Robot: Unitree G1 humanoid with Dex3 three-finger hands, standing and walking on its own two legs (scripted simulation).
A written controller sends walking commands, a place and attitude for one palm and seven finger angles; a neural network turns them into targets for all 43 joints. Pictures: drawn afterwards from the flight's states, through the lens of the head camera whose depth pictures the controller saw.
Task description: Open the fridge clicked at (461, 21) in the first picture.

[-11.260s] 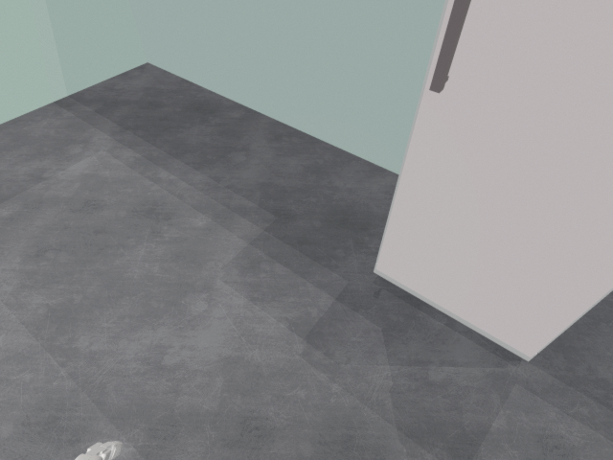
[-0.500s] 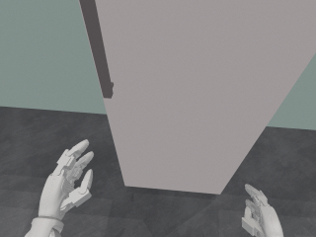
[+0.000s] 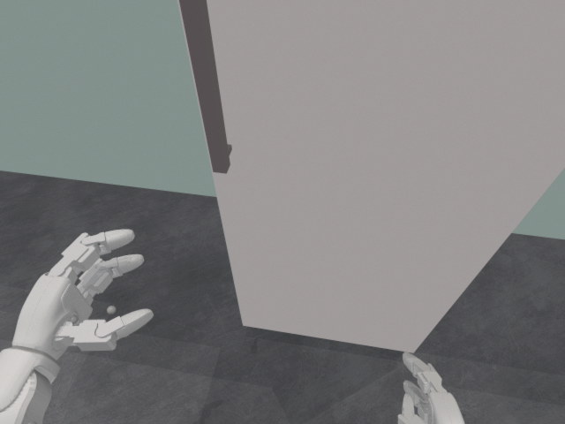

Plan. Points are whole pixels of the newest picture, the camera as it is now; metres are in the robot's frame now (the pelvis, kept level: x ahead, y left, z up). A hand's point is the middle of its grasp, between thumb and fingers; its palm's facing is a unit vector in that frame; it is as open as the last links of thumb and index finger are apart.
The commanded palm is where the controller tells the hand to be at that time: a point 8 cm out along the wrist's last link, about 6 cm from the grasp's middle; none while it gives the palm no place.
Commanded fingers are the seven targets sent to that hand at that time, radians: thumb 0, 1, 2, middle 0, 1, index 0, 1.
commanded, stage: raise the hand to about handle height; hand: left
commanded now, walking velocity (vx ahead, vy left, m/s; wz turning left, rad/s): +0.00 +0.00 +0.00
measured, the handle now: (208, 53) +0.50 +0.14 +0.28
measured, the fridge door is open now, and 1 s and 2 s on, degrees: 0 0 0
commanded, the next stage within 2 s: move the hooked fingers beside the handle in 1.30 s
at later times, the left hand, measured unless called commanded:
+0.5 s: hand (40, 233) +0.26 +0.27 +0.20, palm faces +0.01 -0.99 -0.14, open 13.6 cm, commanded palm +0.22 +0.31 +0.21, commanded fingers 0.00 -0.50 0.30 -0.30 -1.20 -0.30 -1.20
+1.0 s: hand (16, 166) +0.29 +0.28 +0.26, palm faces -0.01 -0.99 -0.14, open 14.0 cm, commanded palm +0.25 +0.32 +0.27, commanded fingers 0.00 -0.50 0.30 -0.30 -1.20 -0.30 -1.20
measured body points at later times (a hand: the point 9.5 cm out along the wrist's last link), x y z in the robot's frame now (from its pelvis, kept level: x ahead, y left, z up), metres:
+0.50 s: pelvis +0.01 +0.01 +0.02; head -0.01 +0.01 +0.47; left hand +0.25 +0.33 +0.21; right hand +0.22 -0.19 -0.03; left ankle -0.01 +0.10 -0.72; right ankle +0.03 -0.11 -0.72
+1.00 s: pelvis +0.01 +0.00 +0.02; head -0.01 -0.02 +0.47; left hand +0.29 +0.34 +0.27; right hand +0.21 -0.22 -0.04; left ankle -0.01 +0.10 -0.72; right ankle +0.03 -0.11 -0.72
